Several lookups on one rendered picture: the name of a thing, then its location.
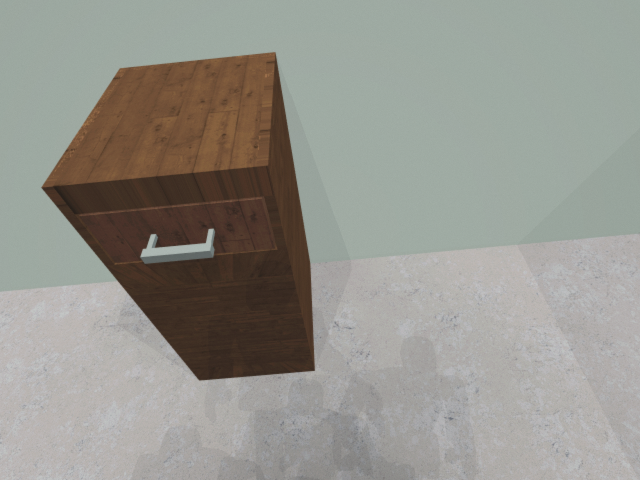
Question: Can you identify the handle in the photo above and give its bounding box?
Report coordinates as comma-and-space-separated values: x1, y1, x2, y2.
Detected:
140, 229, 215, 264

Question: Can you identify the drawer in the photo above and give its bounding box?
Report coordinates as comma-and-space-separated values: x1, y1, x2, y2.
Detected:
79, 196, 275, 263

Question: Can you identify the cabinet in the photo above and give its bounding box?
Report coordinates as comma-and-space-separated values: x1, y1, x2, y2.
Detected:
41, 52, 315, 381

